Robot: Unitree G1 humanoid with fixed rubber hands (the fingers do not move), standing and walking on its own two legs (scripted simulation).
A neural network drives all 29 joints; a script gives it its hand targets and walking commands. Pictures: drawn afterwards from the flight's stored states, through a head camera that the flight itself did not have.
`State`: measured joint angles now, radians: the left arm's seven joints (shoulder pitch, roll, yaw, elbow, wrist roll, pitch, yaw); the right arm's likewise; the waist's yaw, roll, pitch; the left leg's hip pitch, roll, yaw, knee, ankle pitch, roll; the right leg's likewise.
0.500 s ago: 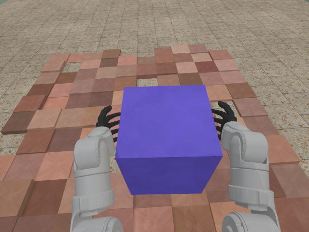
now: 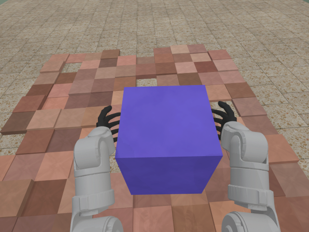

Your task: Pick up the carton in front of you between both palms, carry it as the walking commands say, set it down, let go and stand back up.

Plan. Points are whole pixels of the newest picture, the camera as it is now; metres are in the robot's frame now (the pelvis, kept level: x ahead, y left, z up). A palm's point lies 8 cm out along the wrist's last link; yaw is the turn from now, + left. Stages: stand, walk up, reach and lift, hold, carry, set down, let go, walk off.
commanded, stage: carry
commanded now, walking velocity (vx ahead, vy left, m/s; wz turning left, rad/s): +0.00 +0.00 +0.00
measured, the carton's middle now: (165, 143) +0.34 +0.00 +0.04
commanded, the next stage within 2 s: none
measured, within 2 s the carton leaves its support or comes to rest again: neither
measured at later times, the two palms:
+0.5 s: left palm (99, 137) +0.32 +0.17 +0.11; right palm (219, 128) +0.33 -0.14 +0.11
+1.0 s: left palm (124, 93) +0.56 +0.14 +0.05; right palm (206, 85) +0.59 -0.16 +0.05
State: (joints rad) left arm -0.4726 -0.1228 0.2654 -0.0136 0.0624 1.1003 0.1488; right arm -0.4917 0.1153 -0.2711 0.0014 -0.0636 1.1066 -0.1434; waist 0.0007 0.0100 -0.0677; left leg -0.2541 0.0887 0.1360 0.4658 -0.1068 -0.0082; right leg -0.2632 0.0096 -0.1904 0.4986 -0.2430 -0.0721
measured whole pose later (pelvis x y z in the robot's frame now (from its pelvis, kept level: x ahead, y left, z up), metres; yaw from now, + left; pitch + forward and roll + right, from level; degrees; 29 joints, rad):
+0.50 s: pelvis +0.04 +0.01 +0.00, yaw +1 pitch +3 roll +0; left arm -0.30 -0.17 0.20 -0.17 0.07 1.13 0.15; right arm -0.31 0.14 -0.23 -0.15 -0.04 1.13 -0.14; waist 0.01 -0.02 -0.12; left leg -0.23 0.06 0.15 0.48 -0.29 0.01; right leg -0.21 -0.02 -0.20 0.46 -0.28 -0.07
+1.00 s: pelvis +0.25 -0.03 -0.04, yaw +2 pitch +3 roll +0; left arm -0.43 -0.13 0.23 -0.02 0.05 1.07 0.17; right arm -0.47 0.08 -0.26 0.01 -0.03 1.09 -0.16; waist 0.04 0.03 -0.04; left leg -0.49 0.05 0.01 1.37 -0.42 0.06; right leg -0.46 -0.01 -0.18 0.65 -0.25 -0.10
